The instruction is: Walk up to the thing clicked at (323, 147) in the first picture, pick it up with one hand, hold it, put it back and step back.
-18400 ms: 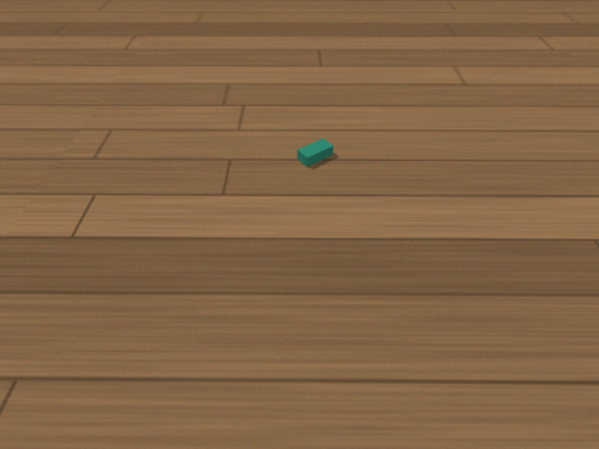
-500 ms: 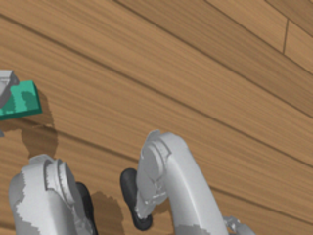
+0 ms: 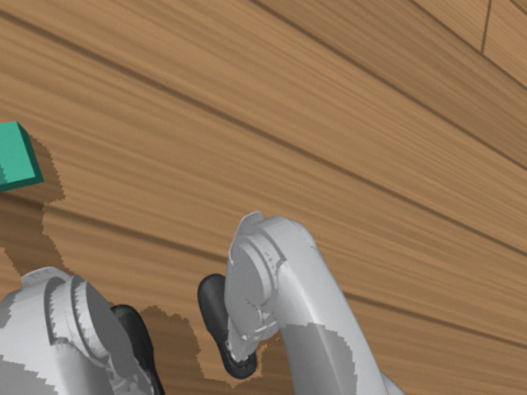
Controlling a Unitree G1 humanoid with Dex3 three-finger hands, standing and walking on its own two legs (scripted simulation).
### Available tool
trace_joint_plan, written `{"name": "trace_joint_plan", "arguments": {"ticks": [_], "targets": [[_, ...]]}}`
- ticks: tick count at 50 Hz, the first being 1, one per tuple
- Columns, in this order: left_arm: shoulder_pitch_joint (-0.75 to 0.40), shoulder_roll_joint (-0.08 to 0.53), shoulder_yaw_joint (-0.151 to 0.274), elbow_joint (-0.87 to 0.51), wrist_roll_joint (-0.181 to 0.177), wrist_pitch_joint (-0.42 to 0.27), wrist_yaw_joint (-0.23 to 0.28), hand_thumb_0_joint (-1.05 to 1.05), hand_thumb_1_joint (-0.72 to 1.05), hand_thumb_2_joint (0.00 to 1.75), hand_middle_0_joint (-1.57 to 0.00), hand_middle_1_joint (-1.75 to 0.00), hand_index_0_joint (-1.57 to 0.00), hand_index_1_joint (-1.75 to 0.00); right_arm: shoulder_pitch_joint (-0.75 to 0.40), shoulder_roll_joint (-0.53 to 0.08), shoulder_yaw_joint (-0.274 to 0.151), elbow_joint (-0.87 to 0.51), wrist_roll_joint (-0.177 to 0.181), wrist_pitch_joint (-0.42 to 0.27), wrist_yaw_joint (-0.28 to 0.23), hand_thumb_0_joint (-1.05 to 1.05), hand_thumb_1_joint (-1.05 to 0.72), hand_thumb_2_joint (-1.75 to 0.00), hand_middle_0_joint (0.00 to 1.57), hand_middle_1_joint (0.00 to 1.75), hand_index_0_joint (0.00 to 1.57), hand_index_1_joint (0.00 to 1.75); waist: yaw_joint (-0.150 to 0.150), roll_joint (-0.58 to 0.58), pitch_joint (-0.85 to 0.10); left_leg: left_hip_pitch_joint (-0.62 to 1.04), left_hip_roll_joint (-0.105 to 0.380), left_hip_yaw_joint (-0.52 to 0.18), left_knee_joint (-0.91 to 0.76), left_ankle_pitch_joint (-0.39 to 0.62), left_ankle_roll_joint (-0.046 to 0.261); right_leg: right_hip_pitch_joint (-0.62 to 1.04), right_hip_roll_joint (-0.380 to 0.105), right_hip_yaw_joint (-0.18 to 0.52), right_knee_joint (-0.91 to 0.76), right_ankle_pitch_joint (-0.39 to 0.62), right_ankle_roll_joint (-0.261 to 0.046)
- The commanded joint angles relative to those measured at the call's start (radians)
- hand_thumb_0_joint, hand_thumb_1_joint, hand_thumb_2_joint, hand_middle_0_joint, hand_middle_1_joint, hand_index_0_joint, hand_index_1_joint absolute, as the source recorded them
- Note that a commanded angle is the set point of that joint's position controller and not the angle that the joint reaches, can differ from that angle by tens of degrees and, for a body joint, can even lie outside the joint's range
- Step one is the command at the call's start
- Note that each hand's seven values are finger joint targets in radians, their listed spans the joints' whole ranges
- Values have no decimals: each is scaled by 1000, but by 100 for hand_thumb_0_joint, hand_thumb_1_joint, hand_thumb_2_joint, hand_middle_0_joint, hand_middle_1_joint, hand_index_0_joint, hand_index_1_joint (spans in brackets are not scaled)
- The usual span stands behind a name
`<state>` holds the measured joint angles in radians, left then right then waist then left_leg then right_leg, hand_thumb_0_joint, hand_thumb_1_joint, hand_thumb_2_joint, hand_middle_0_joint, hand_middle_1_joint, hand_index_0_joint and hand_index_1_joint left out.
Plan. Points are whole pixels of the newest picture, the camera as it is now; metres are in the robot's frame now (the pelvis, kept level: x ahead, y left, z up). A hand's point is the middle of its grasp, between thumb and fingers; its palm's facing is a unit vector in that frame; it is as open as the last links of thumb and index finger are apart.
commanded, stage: rest palm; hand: left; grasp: from above
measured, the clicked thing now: out of the picture +0.45 +0.31 -0.29
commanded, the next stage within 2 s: close in 0.88 s
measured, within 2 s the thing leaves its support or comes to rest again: neither
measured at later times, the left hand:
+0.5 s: hand out of the picture +0.45 +0.32 -0.26, palm faces -0.43 -0.14 -0.89, open 14.5 cm
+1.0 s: hand out of the picture +0.45 +0.31 -0.26, palm faces -0.42 -0.12 -0.90, open 14.4 cm
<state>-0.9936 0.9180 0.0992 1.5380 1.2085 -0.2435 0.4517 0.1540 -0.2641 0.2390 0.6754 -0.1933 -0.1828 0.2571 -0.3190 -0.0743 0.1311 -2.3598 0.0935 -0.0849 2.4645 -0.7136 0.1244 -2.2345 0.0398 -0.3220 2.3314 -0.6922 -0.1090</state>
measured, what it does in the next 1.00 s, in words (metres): stands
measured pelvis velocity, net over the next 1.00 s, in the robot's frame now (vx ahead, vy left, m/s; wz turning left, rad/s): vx -0.01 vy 0.00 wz -0.07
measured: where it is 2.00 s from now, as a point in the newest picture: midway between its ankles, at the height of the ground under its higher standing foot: (189, 360)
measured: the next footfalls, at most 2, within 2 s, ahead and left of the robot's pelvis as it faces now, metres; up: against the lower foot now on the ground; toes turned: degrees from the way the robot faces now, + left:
none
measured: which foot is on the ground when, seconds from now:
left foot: down 0.00-1.00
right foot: down 0.00-1.00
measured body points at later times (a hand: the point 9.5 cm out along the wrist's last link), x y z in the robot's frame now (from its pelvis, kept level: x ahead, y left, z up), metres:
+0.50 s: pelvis -0.01 +0.00 -0.01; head +0.28 +0.13 +0.32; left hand +0.47 +0.33 -0.21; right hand +0.05 -0.25 -0.06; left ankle +0.07 +0.10 -0.29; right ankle +0.09 -0.07 -0.29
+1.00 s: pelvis -0.01 +0.00 -0.01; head +0.28 +0.13 +0.31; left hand +0.47 +0.32 -0.21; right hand +0.04 -0.24 -0.06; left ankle +0.07 +0.10 -0.29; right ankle +0.09 -0.07 -0.29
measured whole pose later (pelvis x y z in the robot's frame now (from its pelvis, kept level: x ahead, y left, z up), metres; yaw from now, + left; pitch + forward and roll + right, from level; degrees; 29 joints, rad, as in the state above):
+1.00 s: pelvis -0.01 +0.00 -0.01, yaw -4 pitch +28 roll -15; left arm -1.05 1.05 0.10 1.68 1.29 -0.25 0.61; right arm 0.12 -0.34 0.34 0.61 -0.24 -0.26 0.25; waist -0.38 -0.16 0.18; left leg -2.36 0.11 -0.17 2.50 -0.70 0.11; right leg -2.21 0.07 -0.38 2.31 -0.64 -0.10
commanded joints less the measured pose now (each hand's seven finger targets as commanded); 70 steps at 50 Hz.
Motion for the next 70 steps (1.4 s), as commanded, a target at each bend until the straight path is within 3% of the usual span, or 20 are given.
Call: {"name": "trace_joint_plan", "arguments": {"ticks": [1, 2, 3, 7, 10, 14, 17, 22, 25, 34, 37, 40, 43, 47, 53, 56, 58, 59, 63, 70], "targets": [[-262, 272, 18, -128, 17, -79, 64, 0, -57, 100, -5, -97, -4, -98, 257, -332, -60, 0, -8, 11, -11, 0, -91, -90, 20, 30, 20, 30, -52, 413, -722, 561, -27, -92, -171, 363, -80, 402, 71, 95, -215, 385, 78], [-271, 293, 30, -121, 37, -94, 82, 0, -56, 99, -5, -97, -4, -98, 253, -337, -54, -4, -15, 9, -12, 0, -90, -90, 20, 30, 20, 30, -57, 418, -702, 553, -25, -97, -177, 334, -84, 381, 70, 90, -210, 355, 76], [-247, 335, 72, -146, 40, -107, 108, 0, -57, 100, -5, -97, -4, -98, 243, -335, -53, -2, -15, 13, -17, 0, -90, -90, 20, 30, 20, 30, -19, 446, -738, 559, -25, -87, -190, 331, -83, 421, 81, 91, -219, 361, 77], [-221, 299, 40, -14, 102, -106, 179, 0, -56, 101, -5, -96, -4, -97, 207, -346, -37, -18, -43, 1, -23, 0, -90, -90, 20, 30, 20, 30, -52, 426, -653, 518, -20, -89, -188, 277, -84, 373, 89, 81, -212, 326, 77], [-270, 342, 47, -33, 127, -79, 215, 0, -57, 102, -6, -94, -3, -96, 200, -363, -37, -17, -51, -14, -24, 0, -90, -90, 20, 30, 20, 30, -53, 476, -654, 537, -13, -98, -200, 248, -92, 345, 91, 79, -209, 304, 72], [-275, 297, 22, 19, 115, -25, 223, 0, -59, 103, -5, -93, -3, -96, 190, -370, -47, -16, -48, -39, -20, 0, -90, -90, 20, 30, 20, 30, -70, 457, -619, 525, -8, -117, -205, 220, -96, 312, 87, 71, -202, 289, 74], [-291, 321, 35, 12, 87, 1, 202, 0, -59, 103, -6, -94, -3, -96, 193, -374, -49, -16, -35, -56, -17, 0, -90, -91, 20, 30, 20, 30, -68, 464, -620, 516, -9, -121, -207, 210, -93, 314, 81, 74, -206, 286, 76], [-268, 300, 26, 8, 56, 25, 158, 0, -58, 101, -6, -96, -3, -98, 177, -365, -58, -10, -19, -61, -14, 0, -91, -91, 20, 30, 20, 30, -57, 511, -665, 590, -3, -140, -218, 285, -109, 312, 80, 64, -186, 326, 72], [-282, 295, 16, -3, 34, 19, 141, 0, -58, 101, -5, -96, -3, -98, 186, -368, -50, -8, -15, -59, -12, 0, -91, -91, 20, 30, 20, 30, -76, 498, -652, 572, -3, -139, -209, 300, -105, 332, 81, 59, -195, 340, 75], [-286, 302, -16, 23, 53, -36, 148, 0, -59, 103, -6, -96, -3, -99, 180, -380, -10, -25, -26, -59, -13, 0, -91, -91, 20, 30, 20, 30, -95, 470, -601, 547, 0, -156, -213, 251, -104, 325, 88, 44, -193, 312, 75], [-304, 321, -13, 14, 66, -42, 166, 0, -58, 102, -6, -96, -3, -99, 188, -388, 1, -34, -34, -61, -11, 0, -91, -91, 20, 30, 20, 30, -101, 496, -621, 592, 6, -164, -212, 304, -112, 337, 87, 43, -183, 344, 78], [-294, 324, -28, 55, 72, -35, 186, 0, -57, 101, -6, -98, -4, -99, 162, -392, 17, -45, -39, -71, -10, 0, -90, -91, 20, 30, 20, 30, -104, 468, -564, 533, 6, -165, -212, 233, -107, 315, 93, 38, -192, 303, 78], [-295, 367, 2, 41, 79, -23, 199, 0, -57, 100, -6, -97, -4, -99, 166, -400, 16, -50, -38, -73, -14, 0, -90, -91, 20, 30, 20, 30, -88, 494, -601, 548, 5, -155, -215, 242, -108, 340, 95, 46, -195, 313, 76], [-271, 363, 14, 37, 63, -1, 201, 0, -56, 101, -6, -97, -4, -99, 152, -395, 8, -49, -35, -77, -11, 0, -90, -91, 20, 30, 20, 30, -75, 504, -596, 543, 8, -156, -219, 246, -110, 344, 99, 42, -199, 313, 75], [-273, 326, -11, 52, 32, 9, 168, 0, -45, 95, -10, -101, -11, -100, 162, -390, 11, -42, -31, -86, -5, 0, -90, -90, 20, 30, 20, 30, -103, 478, -570, 527, 9, -159, -206, 248, -104, 342, 97, 39, -202, 316, 79], [-278, 358, -5, 26, 18, 2, 159, 0, -44, 92, -11, -100, -11, -99, 162, -396, 14, -40, -26, -89, -10, 0, -90, -90, 20, 30, 20, 30, -92, 459, -593, 515, 5, -146, -195, 229, -95, 377, 101, 46, -219, 314, 81], [-272, 348, -13, 25, 21, -6, 152, 0, -42, 90, -11, -100, -13, -98, 167, -398, 15, -40, -30, -90, -7, 0, -90, -90, 20, 30, 20, 30, -98, 469, -582, 526, 7, -154, -202, 244, -101, 371, 97, 42, -210, 315, 80], [-254, 362, 0, 11, 15, -11, 154, 0, -43, 92, -12, -100, -13, -99, 156, -397, 14, -38, -25, -88, -10, 0, -90, -90, 20, 30, 20, 30, -78, 482, -603, 542, 8, -155, -207, 259, -104, 385, 102, 40, -212, 324, 79], [-271, 351, -23, 13, 27, -24, 159, 0, -38, 89, -14, -100, -15, -98, 153, -396, 27, -47, -34, -92, -7, 0, -90, -90, 20, 30, 20, 30, -98, 471, -585, 541, 10, -157, -195, 255, -103, 377, 100, 39, -208, 325, 81], [-273, 399, 12, -8, 37, -26, 196, 0, -33, 92, -18, -99, -20, -98, 145, -418, 21, -46, -39, -98, -7, 0, -90, -90, 20, 30, 20, 30, -84, 502, -595, 555, 13, -163, -210, 256, -111, 376, 102, 38, -208, 323, 78]]}}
